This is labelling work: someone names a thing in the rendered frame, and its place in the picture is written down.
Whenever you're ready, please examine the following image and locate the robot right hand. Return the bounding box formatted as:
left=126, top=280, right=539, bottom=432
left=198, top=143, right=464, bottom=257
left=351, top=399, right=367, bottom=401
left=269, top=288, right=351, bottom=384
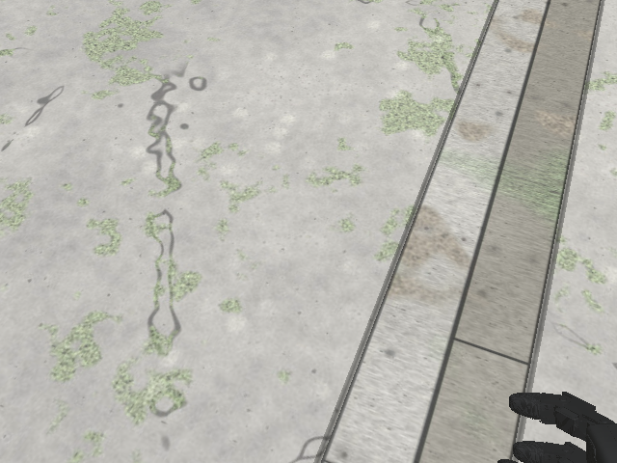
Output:
left=497, top=392, right=617, bottom=463

